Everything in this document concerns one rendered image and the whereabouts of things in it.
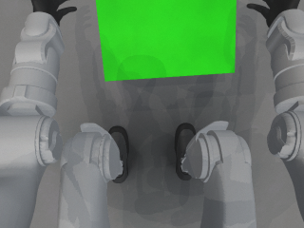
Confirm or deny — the left robot hand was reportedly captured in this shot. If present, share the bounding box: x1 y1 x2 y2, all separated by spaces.
31 0 77 27

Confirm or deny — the left robot foot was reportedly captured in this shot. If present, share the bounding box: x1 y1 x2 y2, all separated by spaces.
108 125 129 183

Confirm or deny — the right robot foot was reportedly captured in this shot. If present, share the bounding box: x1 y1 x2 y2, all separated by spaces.
174 123 196 181

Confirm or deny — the left robot upper arm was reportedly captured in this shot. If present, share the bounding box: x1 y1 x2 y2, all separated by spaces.
0 115 63 228

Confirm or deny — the right robot upper arm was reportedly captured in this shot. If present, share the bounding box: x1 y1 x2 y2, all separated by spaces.
267 110 304 221

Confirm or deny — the robot left forearm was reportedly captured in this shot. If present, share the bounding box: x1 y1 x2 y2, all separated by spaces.
0 11 66 118

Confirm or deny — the carton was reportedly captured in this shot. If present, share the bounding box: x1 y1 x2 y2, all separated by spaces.
96 0 237 82

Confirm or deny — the robot foot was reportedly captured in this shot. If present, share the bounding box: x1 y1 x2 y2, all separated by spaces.
174 123 196 181
108 125 129 183

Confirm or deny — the right robot hand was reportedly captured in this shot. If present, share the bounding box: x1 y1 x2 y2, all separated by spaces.
246 0 300 28

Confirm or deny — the robot right forearm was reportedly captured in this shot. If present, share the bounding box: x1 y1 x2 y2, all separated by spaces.
265 9 304 114

